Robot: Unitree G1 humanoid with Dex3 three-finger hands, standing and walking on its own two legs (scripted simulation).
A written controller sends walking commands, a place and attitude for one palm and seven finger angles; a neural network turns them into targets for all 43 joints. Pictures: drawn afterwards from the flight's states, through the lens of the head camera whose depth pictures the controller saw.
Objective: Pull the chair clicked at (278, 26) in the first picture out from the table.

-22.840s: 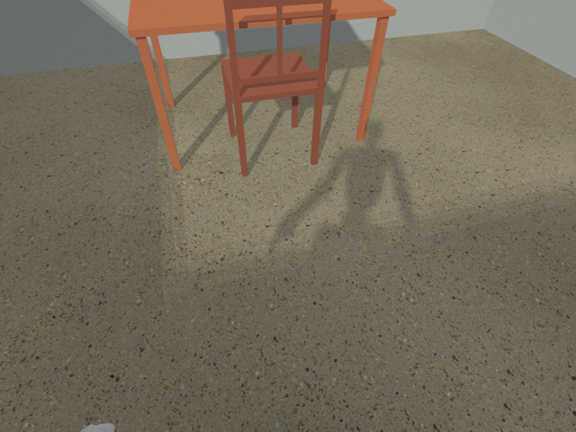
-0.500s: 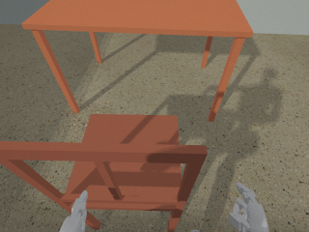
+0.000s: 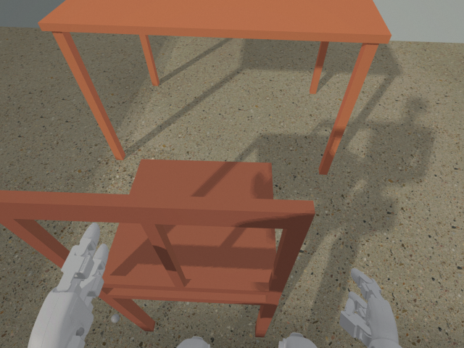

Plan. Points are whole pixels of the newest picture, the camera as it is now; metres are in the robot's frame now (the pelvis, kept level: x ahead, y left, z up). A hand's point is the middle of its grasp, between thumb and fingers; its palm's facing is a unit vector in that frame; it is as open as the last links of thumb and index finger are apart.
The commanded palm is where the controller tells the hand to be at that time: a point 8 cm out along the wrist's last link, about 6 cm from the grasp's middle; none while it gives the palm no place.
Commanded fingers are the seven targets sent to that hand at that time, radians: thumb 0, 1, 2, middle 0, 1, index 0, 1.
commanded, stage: draw the hand back to the body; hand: left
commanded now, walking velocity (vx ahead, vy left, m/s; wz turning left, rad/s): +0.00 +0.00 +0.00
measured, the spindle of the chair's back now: (168, 257) +0.27 +0.14 +0.00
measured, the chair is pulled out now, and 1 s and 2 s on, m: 0.65 0.65 0.65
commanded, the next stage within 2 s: step back with the hand held close in 1.18 s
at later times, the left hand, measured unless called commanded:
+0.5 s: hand (40, 284) +0.17 +0.23 +0.15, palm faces +0.35 -0.83 -0.44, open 13.4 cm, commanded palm +0.14 +0.27 +0.20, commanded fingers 0.00 0.39 0.65 -0.13 -0.19 -0.13 -0.19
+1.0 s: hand (4, 200) +0.23 +0.25 +0.24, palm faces +0.48 -0.75 -0.46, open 7.7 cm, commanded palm +0.18 +0.28 +0.26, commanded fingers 0.00 0.90 0.90 -0.20 -0.30 -0.20 -0.30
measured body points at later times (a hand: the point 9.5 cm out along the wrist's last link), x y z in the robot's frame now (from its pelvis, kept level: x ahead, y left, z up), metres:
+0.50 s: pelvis +0.02 -0.01 +0.07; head +0.01 -0.04 +0.51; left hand +0.15 +0.27 +0.18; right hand +0.21 -0.23 -0.01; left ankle -0.02 +0.14 -0.66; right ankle +0.03 -0.14 -0.66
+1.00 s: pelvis +0.04 -0.02 +0.08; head +0.03 -0.06 +0.53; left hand +0.20 +0.28 +0.26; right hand +0.22 -0.26 -0.02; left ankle -0.02 +0.14 -0.66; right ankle +0.03 -0.14 -0.66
